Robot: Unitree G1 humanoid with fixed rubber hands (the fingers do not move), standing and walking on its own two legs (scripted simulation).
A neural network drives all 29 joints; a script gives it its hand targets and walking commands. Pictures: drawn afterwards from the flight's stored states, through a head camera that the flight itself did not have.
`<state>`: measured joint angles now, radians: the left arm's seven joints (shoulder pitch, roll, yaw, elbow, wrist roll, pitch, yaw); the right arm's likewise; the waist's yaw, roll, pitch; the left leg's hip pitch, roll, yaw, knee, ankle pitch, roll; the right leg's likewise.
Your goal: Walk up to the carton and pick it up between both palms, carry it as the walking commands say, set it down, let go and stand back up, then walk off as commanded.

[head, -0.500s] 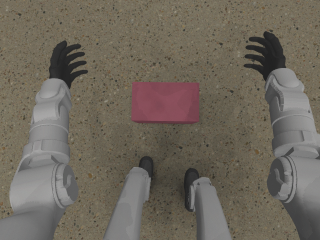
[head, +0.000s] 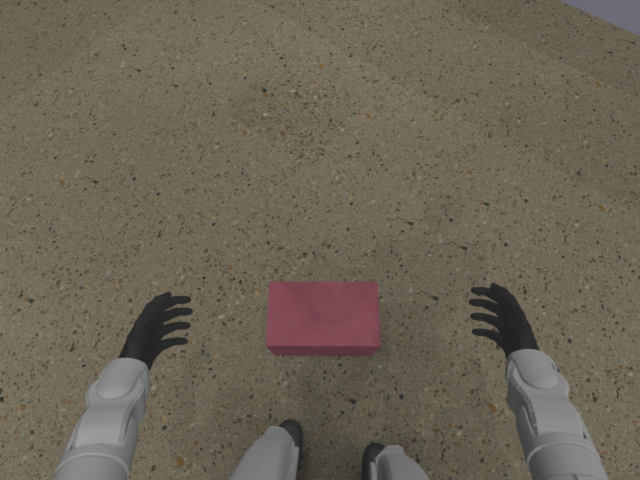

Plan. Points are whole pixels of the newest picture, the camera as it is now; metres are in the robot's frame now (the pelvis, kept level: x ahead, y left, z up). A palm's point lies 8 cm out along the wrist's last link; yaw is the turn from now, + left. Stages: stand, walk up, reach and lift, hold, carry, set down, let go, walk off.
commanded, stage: let go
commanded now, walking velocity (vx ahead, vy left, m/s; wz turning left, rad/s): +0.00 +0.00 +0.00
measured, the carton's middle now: (323, 320) +0.42 +0.04 -0.65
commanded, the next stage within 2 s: stand in 0.74 s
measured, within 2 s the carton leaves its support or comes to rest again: neither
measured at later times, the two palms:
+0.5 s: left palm (155, 407) +0.19 +0.21 -0.04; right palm (589, 455) +0.18 -0.26 -0.03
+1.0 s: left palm (95, 429) +0.17 +0.28 -0.06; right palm out of the picture +0.16 -0.30 -0.04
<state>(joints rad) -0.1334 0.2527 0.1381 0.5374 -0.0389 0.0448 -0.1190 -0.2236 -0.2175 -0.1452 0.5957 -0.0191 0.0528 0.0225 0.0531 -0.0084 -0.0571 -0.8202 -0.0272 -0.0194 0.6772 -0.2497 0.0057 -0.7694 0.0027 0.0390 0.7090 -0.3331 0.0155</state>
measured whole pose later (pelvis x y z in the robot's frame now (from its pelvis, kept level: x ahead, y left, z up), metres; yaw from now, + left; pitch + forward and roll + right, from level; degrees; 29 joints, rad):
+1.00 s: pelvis +0.03 -0.01 +0.03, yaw -1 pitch -1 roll +0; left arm 0.22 0.34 0.06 0.65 0.04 0.03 0.00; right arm 0.18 -0.33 -0.04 0.72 -0.04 0.01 -0.01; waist 0.00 -0.04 0.01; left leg -0.20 -0.01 -0.02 0.48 -0.27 0.00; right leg -0.13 0.02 0.04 0.45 -0.31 0.00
